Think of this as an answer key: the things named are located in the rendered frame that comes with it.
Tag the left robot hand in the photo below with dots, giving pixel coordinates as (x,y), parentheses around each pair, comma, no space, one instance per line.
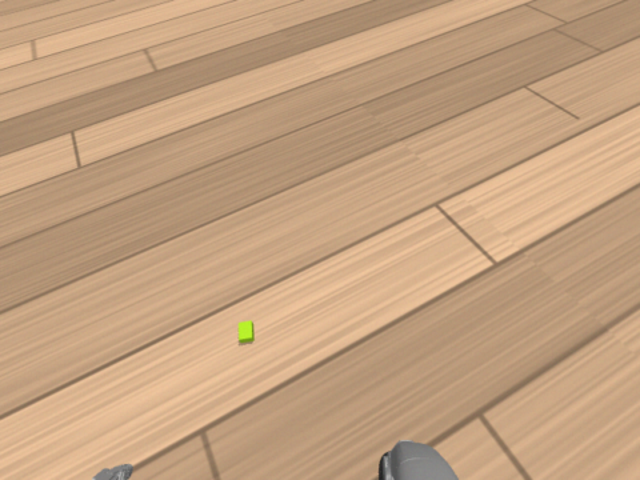
(121,472)

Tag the small box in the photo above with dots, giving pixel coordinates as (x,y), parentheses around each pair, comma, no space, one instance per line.
(246,331)

